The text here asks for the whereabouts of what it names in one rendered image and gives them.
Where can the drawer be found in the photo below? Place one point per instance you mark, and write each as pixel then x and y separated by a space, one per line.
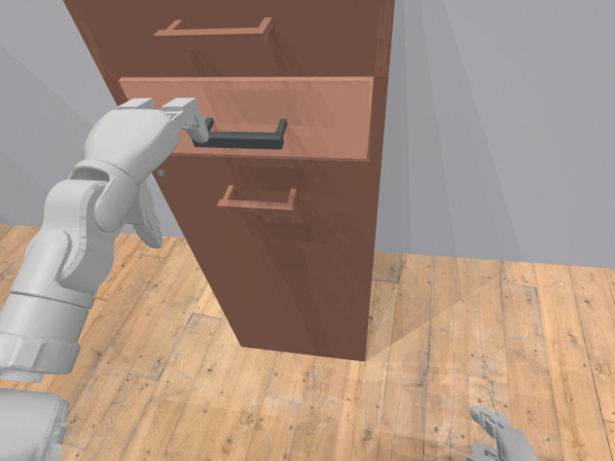
pixel 327 117

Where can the cabinet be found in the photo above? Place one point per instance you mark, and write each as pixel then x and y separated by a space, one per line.
pixel 298 284

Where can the robot left forearm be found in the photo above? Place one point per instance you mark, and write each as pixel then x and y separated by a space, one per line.
pixel 63 267

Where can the handle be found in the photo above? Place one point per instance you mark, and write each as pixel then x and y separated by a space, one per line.
pixel 256 208
pixel 244 140
pixel 211 39

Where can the left robot upper arm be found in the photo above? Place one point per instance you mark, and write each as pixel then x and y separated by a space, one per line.
pixel 31 425

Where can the left robot hand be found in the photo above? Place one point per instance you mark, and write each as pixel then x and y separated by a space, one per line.
pixel 137 138

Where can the right robot hand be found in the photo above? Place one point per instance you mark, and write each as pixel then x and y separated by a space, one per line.
pixel 512 444

